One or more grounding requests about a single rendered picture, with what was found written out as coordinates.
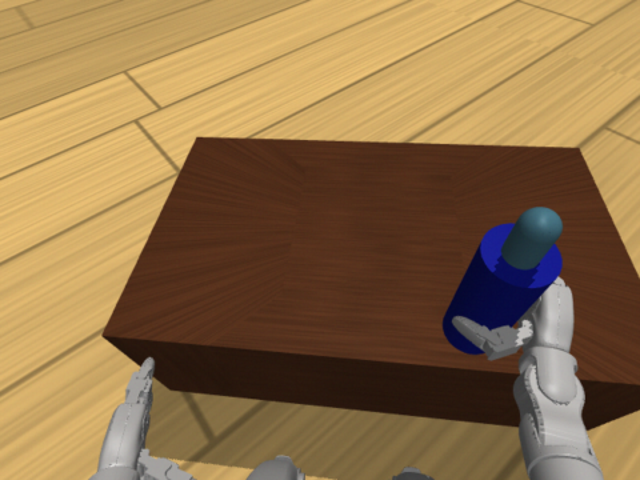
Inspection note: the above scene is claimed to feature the left robot hand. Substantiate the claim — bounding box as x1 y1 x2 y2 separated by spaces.
97 357 196 480

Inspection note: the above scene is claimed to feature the right robot hand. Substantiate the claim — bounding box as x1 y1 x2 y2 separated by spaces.
452 276 574 361

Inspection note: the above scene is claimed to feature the right robot arm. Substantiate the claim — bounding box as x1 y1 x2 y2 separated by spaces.
513 346 604 480

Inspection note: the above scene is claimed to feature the bottle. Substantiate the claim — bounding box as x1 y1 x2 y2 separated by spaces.
442 207 563 355

